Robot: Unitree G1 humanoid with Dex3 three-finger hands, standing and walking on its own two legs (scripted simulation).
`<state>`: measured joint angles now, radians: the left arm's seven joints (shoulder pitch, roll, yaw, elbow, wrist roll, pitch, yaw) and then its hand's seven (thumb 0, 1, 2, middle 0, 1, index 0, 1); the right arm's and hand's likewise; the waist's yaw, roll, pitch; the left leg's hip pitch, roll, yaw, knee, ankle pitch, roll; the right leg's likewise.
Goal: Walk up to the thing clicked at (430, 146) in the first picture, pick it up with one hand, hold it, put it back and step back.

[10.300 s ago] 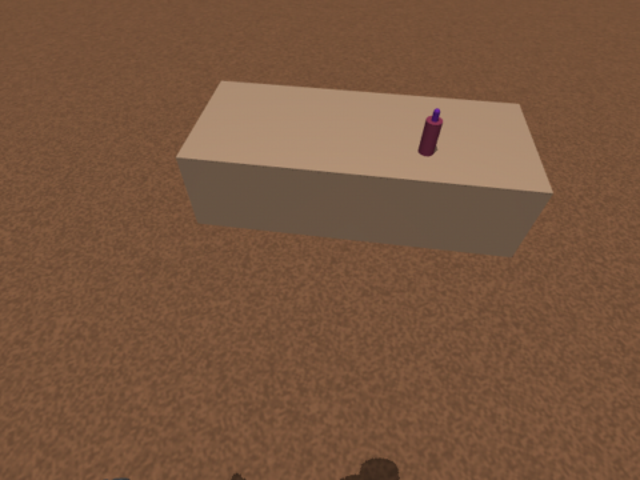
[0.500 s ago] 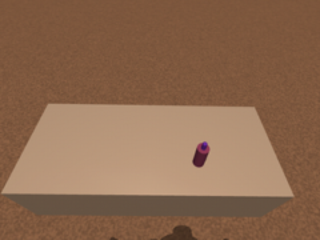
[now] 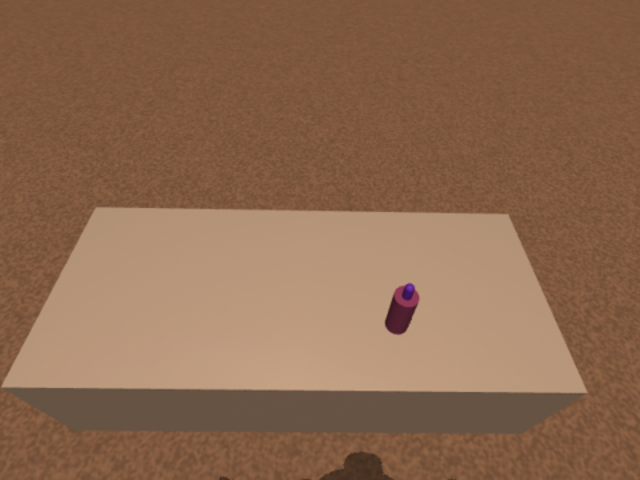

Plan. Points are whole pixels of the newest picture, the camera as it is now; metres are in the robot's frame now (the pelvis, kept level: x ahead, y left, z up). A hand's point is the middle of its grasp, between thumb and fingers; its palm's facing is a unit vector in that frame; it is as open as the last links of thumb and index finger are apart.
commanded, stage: stand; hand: right
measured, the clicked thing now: (402, 306) +0.53 -0.20 -0.33
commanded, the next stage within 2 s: go down in 1.08 s
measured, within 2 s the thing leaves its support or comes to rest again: neither
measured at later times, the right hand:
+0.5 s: hand out of the picture +0.08 -0.26 -0.16, palm faces -0.01 +0.94 -0.34, open 7.4 cm
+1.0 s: hand out of the picture +0.08 -0.26 -0.16, palm faces -0.02 +0.94 -0.34, open 7.4 cm
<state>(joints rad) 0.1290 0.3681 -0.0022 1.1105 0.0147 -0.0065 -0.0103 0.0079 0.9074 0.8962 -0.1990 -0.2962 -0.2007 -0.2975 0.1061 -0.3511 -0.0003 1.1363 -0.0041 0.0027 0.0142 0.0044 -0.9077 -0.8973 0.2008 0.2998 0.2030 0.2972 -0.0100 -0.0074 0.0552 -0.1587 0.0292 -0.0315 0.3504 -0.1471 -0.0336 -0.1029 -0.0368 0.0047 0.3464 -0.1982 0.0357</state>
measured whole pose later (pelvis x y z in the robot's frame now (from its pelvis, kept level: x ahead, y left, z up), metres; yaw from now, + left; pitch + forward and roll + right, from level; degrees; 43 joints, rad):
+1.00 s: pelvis +0.01 +0.00 +0.00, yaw +0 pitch -2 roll +0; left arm 0.13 0.36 0.00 1.10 0.01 0.00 -0.01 0.01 0.91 0.90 -0.20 -0.30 -0.20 -0.30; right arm 0.11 -0.35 0.00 1.13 0.00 0.00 0.01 0.00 -0.91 -0.90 0.20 0.30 0.20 0.30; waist -0.01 0.00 0.06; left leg -0.15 0.03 -0.03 0.35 -0.16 -0.03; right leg -0.09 -0.04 0.00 0.34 -0.21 0.03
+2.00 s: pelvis +0.02 -0.01 -0.05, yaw -2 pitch +10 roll +2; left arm 0.23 0.24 0.00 0.64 -0.02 -0.13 0.09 0.01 0.90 0.89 -0.19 -0.29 -0.19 -0.30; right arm 0.24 -0.34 -0.13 0.39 -0.04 0.42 0.06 -0.01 0.53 -0.01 0.07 0.04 0.06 0.04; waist 0.02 -0.03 -0.09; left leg -0.58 0.03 0.02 0.81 -0.39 -0.05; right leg -0.58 -0.03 0.07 0.89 -0.47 0.02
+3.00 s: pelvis +0.00 -0.01 -0.07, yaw -3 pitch +10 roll +3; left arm 0.25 0.24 -0.04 0.63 -0.01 -0.26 0.19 0.02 0.90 0.88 -0.20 -0.30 -0.20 -0.30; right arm 0.16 -0.43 -0.25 0.23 0.04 0.45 0.11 -0.01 0.46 -0.01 0.08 0.04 0.07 0.04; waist 0.03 -0.03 -0.11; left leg -0.70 0.02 0.05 0.95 -0.43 -0.04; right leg -0.71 -0.03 0.11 1.04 -0.51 0.04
